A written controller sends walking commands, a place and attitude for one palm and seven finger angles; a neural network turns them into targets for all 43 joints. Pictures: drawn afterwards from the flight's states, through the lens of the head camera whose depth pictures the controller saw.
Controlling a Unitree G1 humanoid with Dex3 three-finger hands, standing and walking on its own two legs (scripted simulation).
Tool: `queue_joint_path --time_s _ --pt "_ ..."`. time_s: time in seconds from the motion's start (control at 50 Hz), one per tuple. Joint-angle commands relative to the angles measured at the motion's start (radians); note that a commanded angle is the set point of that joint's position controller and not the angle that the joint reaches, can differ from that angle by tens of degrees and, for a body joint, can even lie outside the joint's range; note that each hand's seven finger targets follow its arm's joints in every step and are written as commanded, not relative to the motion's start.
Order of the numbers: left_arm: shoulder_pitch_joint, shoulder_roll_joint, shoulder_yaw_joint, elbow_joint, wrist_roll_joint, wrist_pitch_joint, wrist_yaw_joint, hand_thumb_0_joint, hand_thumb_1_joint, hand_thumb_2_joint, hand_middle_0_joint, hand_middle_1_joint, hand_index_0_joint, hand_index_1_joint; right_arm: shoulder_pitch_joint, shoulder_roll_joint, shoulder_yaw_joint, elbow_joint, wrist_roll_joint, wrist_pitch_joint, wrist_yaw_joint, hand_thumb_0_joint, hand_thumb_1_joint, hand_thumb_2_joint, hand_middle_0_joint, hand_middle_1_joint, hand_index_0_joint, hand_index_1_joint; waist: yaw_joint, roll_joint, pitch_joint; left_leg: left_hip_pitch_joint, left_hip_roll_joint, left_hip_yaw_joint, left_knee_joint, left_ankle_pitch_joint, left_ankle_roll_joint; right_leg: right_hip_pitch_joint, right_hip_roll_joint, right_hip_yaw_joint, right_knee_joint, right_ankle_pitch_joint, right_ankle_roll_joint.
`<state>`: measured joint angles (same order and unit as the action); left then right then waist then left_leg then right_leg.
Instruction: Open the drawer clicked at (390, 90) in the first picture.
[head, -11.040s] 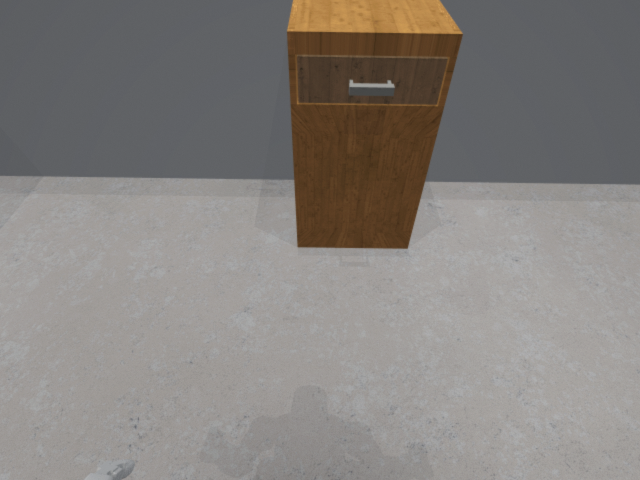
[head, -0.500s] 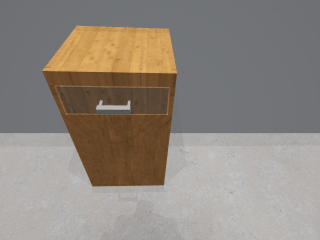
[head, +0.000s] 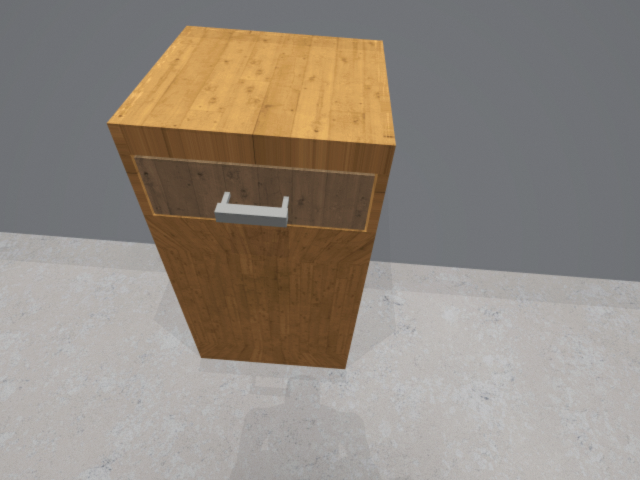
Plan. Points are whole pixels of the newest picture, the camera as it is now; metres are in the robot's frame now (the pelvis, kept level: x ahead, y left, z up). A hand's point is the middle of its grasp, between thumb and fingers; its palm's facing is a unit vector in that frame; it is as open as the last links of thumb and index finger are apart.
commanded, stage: shuffle to correct the standing spot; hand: left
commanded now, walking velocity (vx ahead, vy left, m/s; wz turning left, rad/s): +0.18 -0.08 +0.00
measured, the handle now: (254, 207) +0.57 +0.17 -0.02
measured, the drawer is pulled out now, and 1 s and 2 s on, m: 0.00 0.00 0.00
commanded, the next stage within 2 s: come to a stop and stand still in 0.02 s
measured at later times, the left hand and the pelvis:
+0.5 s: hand (213, 455) +0.19 +0.17 -0.16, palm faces +0.03 -0.97 -0.25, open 7.3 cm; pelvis +0.10 -0.02 +0.00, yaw +1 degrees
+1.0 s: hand out of the picture +0.04 +0.23 -0.16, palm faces +0.03 -0.97 -0.22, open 7.4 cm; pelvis +0.05 +0.04 +0.01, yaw -2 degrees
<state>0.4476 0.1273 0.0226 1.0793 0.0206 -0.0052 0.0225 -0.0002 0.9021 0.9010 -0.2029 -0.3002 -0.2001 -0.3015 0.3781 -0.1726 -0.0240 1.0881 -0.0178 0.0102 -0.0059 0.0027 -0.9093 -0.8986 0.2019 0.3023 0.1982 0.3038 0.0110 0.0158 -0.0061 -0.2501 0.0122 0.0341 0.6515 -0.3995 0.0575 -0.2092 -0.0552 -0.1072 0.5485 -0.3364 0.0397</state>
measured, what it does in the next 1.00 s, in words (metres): steps on the spot: right foot, then left foot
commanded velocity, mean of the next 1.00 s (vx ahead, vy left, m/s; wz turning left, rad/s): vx -0.07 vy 0.01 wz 0.00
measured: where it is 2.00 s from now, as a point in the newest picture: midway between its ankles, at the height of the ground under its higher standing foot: outside the picture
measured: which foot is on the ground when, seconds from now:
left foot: down 0.00-0.36, up 0.38-0.64, down 0.66-1.00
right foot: down 0.00-0.02, up 0.04-0.32, down 0.34-0.68, up 0.70-0.96, down 0.98-1.00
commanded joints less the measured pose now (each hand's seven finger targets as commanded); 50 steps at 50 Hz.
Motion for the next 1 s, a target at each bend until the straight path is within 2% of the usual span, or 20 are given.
queue_joint_path --time_s 0.0,0.02,0.08,0.18,0.26,0.3,0.32,0.34,0.36,0.42,0.6,0.62,0.64,0.66,0.68,0.74,0.84,0.88,0.94,0.98 --pt "-0.022 0.043 0.011 -0.056 -0.001 -0.017 -0.003 0.000 0.900 0.900 -0.200 -0.300 -0.200 -0.300 0.227 -0.132 -0.028 0.013 -0.008 -0.052 -0.020 0.000 -0.900 -0.900 0.200 0.300 0.200 0.300 -0.103 0.236 0.086 0.237 0.250 -0.325 -0.341 0.142 0.081 -0.348 0.018 -0.036 0.209 -0.081 -0.051" --pt "-0.105 0.042 0.001 -0.090 0.013 -0.020 0.000 0.000 0.900 0.900 -0.200 -0.300 -0.200 -0.300 0.295 -0.160 -0.037 0.040 -0.013 -0.055 -0.036 0.000 -0.900 -0.900 0.200 0.300 0.200 0.300 -0.135 0.284 0.156 0.309 0.333 -0.459 -0.403 0.370 0.131 -0.509 0.043 -0.010 0.389 -0.214 -0.045" --pt "-0.135 0.056 0.018 -0.090 0.013 -0.025 -0.014 0.000 0.900 0.900 -0.200 -0.300 -0.200 -0.300 0.239 -0.116 -0.014 0.029 -0.013 -0.070 -0.056 0.000 -0.900 -0.900 0.200 0.300 0.200 0.300 -0.090 0.071 0.172 0.302 0.353 -0.318 -0.327 0.823 0.177 -0.541 -0.042 0.072 0.542 -0.132 -0.052" --pt "-0.168 0.002 0.012 -0.107 -0.003 -0.009 -0.027 0.000 0.900 0.900 -0.200 -0.300 -0.200 -0.300 0.117 -0.084 -0.001 -0.007 -0.006 -0.078 -0.066 0.000 -0.900 -0.900 0.200 0.300 0.200 0.300 -0.037 0.106 0.127 0.167 0.204 -0.060 -0.322 1.006 0.083 -0.299 -0.011 0.010 0.238 0.092 -0.028" --pt "-0.054 0.062 0.024 -0.075 -0.005 -0.003 -0.004 0.000 0.900 0.900 -0.200 -0.300 -0.200 -0.300 0.070 -0.115 -0.021 -0.004 0.008 -0.053 -0.065 0.000 -0.900 -0.900 0.200 0.300 0.200 0.300 0.023 0.127 0.055 0.162 0.179 -0.045 -0.193 1.046 0.036 -0.043 0.043 -0.017 0.014 0.256 -0.053" --pt "0.033 0.141 0.042 -0.064 0.002 -0.015 0.008 0.000 0.900 0.900 -0.200 -0.300 -0.200 -0.300 0.074 -0.104 -0.036 -0.012 0.017 -0.039 -0.057 0.000 -0.900 -0.900 0.200 0.300 0.200 0.300 0.064 0.016 -0.013 0.093 0.127 -0.033 0.000 0.798 -0.013 0.137 -0.034 0.038 -0.066 0.662 -0.077" --pt "0.055 0.212 0.060 -0.060 0.007 -0.024 0.021 0.000 0.900 0.900 -0.200 -0.300 -0.200 -0.300 0.140 -0.062 -0.042 -0.007 0.021 -0.034 -0.049 0.000 -0.900 -0.900 0.200 0.300 0.200 0.300 0.045 -0.160 -0.117 -0.050 0.003 0.025 0.238 0.347 -0.049 0.311 -0.233 0.242 0.008 1.178 -0.174" --pt "0.065 0.236 0.063 -0.057 -0.004 -0.028 0.024 0.000 0.900 0.900 -0.200 -0.300 -0.200 -0.300 0.164 -0.049 -0.046 -0.016 0.030 -0.023 -0.051 0.000 -0.900 -0.900 0.200 0.300 0.200 0.300 0.036 -0.220 -0.209 -0.063 -0.070 -0.006 0.459 -0.231 -0.055 0.325 -0.400 0.337 -0.030 1.450 -0.291" --pt "0.003 0.216 0.061 -0.080 -0.004 -0.026 0.033 0.000 0.900 0.900 -0.200 -0.300 -0.200 -0.300 0.114 -0.030 -0.048 -0.033 0.028 -0.012 -0.056 0.000 -0.900 -0.900 0.200 0.300 0.200 0.300 0.019 -0.189 -0.133 -0.090 -0.041 -0.085 0.509 -0.244 -0.046 0.227 -0.403 0.299 -0.079 1.333 -0.311" --pt "-0.186 0.175 0.052 -0.133 0.001 0.002 0.040 0.000 0.900 0.900 -0.200 -0.300 -0.200 -0.300 0.017 -0.012 -0.045 -0.040 0.016 0.029 -0.036 0.000 -0.900 -0.900 0.200 0.300 0.200 0.300 -0.016 -0.175 0.011 -0.126 0.015 -0.079 0.535 -0.186 -0.067 -0.031 -0.324 0.201 -0.153 0.899 -0.271" --pt "-0.272 0.207 0.072 -0.191 0.007 0.038 0.019 0.000 0.900 0.900 -0.200 -0.300 -0.200 -0.300 0.067 -0.026 -0.045 -0.075 0.003 0.016 -0.012 0.000 -0.900 -0.900 0.200 0.300 0.200 0.300 -0.064 -0.166 -0.047 0.101 -0.001 0.050 -0.067 0.133 -0.083 -0.190 -0.196 0.152 -0.109 0.186 -0.141" --pt "-0.259 0.175 0.064 -0.196 0.000 0.046 0.013 0.000 0.900 0.900 -0.200 -0.300 -0.200 -0.300 0.069 -0.060 -0.049 -0.082 0.003 0.008 -0.011 0.000 -0.900 -0.900 0.200 0.300 0.200 0.300 -0.065 -0.049 -0.026 0.129 0.036 -0.019 -0.187 0.135 -0.072 -0.249 -0.137 0.124 -0.030 0.036 -0.100" --pt "-0.229 0.111 0.055 -0.213 -0.007 0.055 0.008 0.000 0.900 0.900 -0.200 -0.300 -0.200 -0.300 0.048 -0.147 -0.067 -0.112 -0.009 0.000 -0.012 0.000 -0.900 -0.900 0.200 0.300 0.200 0.300 -0.062 0.242 0.019 0.046 0.244 -0.302 -0.363 0.079 -0.007 -0.338 -0.009 0.044 0.165 -0.165 -0.033" --pt "-0.264 0.090 0.052 -0.226 -0.007 0.061 0.012 0.000 0.900 0.900 -0.200 -0.300 -0.200 -0.300 -0.038 -0.206 -0.075 -0.158 -0.020 0.003 -0.016 0.000 -0.900 -0.900 0.200 0.300 0.200 0.300 -0.060 0.337 0.106 -0.192 0.369 -0.439 -0.492 0.035 0.089 -0.286 0.047 0.077 0.351 -0.223 -0.018" --pt "-0.261 0.112 0.057 -0.212 -0.001 0.067 0.012 0.000 0.900 0.900 -0.200 -0.300 -0.200 -0.300 -0.131 -0.180 -0.063 -0.177 -0.022 0.003 -0.022 0.000 -0.900 -0.900 0.200 0.300 0.200 0.300 -0.033 0.249 0.126 -0.295 0.344 -0.396 -0.520 -0.040 0.118 -0.210 0.015 0.164 0.455 -0.150 -0.026" --pt "-0.132 0.097 0.058 -0.153 0.011 0.058 -0.001 0.000 0.900 0.900 -0.200 -0.300 -0.200 -0.300 -0.243 -0.130 -0.038 -0.200 -0.020 -0.003 -0.027 0.000 -0.900 -0.900 0.200 0.300 0.200 0.300 0.039 0.138 0.105 -0.239 0.211 -0.182 -0.435 0.082 0.082 -0.194 0.033 0.128 0.542 -0.028 -0.022" --pt "-0.165 0.076 0.025 -0.140 0.002 0.036 0.002 0.000 0.900 0.900 -0.200 -0.300 -0.200 -0.300 -0.098 -0.117 -0.038 -0.137 -0.008 -0.008 -0.034 0.000 -0.900 -0.900 0.200 0.300 0.200 0.300 -0.037 0.100 0.014 0.123 0.221 -0.182 -0.385 0.284 0.111 -0.186 0.014 0.076 0.173 -0.099 -0.005" --pt "-0.134 0.067 0.017 -0.122 -0.003 0.028 0.007 0.000 0.900 0.900 -0.200 -0.300 -0.200 -0.300 -0.066 -0.123 -0.036 -0.115 -0.005 -0.010 -0.033 0.000 -0.900 -0.900 0.200 0.300 0.200 0.300 -0.036 0.076 -0.021 0.178 0.225 -0.205 -0.361 0.384 0.108 -0.101 0.025 0.068 -0.015 -0.082 -0.011" --pt "-0.049 0.097 0.011 -0.062 -0.004 0.009 0.023 0.000 0.900 0.900 -0.200 -0.300 -0.200 -0.300 -0.066 -0.086 -0.025 -0.090 0.015 -0.013 -0.024 0.000 -0.900 -0.900 0.200 0.300 0.200 0.300 -0.017 0.001 -0.039 0.059 0.143 -0.133 -0.284 0.364 0.016 0.116 -0.032 0.147 -0.242 0.210 -0.042" --pt "-0.051 0.117 0.002 -0.047 -0.006 0.001 0.026 0.000 0.900 0.900 -0.200 -0.300 -0.200 -0.300 -0.087 -0.058 -0.012 -0.092 0.018 -0.014 -0.021 0.000 -0.900 -0.900 0.200 0.300 0.200 0.300 -0.032 -0.047 -0.003 0.073 0.082 -0.070 -0.283 0.290 -0.029 0.039 -0.114 0.204 -0.216 0.298 -0.087"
